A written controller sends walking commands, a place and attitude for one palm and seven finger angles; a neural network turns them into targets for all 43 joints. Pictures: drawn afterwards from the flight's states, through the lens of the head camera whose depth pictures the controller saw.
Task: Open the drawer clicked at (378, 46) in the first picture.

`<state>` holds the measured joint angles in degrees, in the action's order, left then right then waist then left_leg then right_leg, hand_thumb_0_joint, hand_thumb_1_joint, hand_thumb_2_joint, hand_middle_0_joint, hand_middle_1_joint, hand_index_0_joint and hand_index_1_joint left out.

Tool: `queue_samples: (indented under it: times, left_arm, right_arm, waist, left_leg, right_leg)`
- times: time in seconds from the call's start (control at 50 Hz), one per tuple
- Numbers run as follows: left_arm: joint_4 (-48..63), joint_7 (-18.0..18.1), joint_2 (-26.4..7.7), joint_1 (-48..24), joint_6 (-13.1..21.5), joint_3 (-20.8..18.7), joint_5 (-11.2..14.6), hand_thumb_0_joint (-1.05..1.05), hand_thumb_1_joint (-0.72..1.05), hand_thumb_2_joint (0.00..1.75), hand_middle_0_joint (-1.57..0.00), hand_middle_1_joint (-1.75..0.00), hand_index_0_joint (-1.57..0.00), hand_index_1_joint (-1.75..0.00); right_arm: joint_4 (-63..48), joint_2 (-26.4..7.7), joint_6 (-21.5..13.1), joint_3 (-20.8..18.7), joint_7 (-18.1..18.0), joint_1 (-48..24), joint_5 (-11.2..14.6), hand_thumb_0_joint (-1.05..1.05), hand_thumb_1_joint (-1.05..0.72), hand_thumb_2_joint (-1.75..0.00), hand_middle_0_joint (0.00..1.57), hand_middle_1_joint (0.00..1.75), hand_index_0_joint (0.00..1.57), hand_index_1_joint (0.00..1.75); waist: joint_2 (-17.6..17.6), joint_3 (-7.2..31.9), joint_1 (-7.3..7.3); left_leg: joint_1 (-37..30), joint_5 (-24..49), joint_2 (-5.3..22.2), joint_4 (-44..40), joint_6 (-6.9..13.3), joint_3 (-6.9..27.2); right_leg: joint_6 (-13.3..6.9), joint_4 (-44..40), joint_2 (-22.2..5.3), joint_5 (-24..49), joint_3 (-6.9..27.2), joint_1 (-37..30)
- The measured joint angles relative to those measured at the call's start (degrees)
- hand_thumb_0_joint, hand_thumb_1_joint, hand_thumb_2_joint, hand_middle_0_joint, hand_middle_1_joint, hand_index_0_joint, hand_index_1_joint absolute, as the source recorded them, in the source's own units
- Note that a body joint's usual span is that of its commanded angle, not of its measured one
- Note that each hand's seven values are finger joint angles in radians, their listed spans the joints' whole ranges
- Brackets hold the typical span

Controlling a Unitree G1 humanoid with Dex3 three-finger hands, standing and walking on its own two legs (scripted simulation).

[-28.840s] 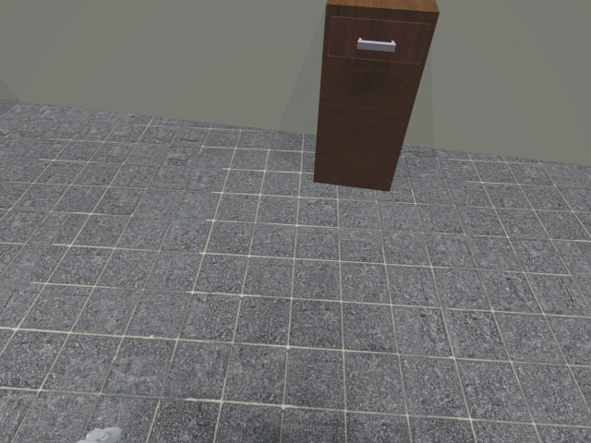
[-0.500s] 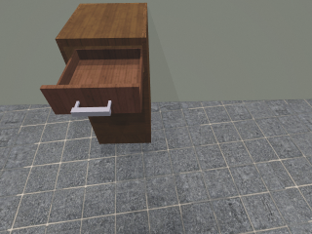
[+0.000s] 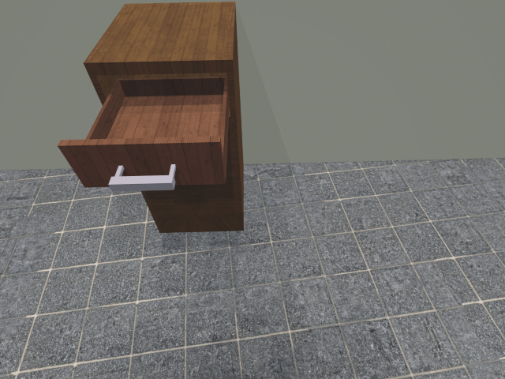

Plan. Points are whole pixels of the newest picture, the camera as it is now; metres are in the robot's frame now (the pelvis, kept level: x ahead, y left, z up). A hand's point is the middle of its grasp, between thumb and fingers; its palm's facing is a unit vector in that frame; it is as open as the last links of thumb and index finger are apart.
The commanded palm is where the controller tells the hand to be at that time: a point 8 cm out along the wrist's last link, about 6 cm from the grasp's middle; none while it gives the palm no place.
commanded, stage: stand and wait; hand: left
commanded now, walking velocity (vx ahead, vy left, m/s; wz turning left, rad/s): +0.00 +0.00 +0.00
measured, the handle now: (144, 176) +0.53 +0.28 -0.04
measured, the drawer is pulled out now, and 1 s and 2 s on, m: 0.29 0.29 0.29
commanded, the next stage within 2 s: none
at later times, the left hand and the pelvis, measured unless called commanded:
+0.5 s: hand out of the picture +0.03 +0.19 -0.17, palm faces +0.02 -0.97 -0.24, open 7.4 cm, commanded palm none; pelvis +0.01 +0.00 +0.00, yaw +0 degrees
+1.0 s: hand out of the picture +0.04 +0.20 -0.17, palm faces +0.01 -0.97 -0.26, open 7.4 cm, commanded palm none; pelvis +0.02 +0.00 +0.00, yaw +0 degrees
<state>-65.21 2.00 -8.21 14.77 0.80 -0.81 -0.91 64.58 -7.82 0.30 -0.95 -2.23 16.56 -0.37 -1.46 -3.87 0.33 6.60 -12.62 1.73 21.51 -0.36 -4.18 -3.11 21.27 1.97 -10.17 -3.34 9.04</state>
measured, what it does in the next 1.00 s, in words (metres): stands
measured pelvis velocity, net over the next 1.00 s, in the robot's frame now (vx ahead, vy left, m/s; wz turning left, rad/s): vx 0.02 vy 0.00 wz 0.00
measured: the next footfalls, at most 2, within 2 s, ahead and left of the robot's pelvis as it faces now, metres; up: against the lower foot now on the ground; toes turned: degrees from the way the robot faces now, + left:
none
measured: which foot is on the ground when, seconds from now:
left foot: down 0.00-1.00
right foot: down 0.00-1.00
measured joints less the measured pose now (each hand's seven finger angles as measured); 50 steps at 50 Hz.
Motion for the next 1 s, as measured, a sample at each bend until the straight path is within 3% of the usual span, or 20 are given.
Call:
queue_samples:
  times: [1.0]
  left_arm:
    - [-0.09, -0.43, -3.10, -3.34, 0.20, -0.36, 0.02, 0.00, 0.91, 0.89, -0.20, -0.30, -0.20, -0.30]
  right_arm:
    - [0.28, -3.40, -0.06, -0.05, 0.20, -3.51, -0.04, 0.00, -0.91, -0.90, 0.20, 0.30, 0.20, 0.30]
  waist:
    - [-0.03, -0.09, 0.03]
  left_leg:
    - [-2.24, -0.06, 0.10, -2.65, -0.30, -0.08]
  right_leg:
    - [-0.03, -2.08, 0.27, -0.32, 0.17, -1.94]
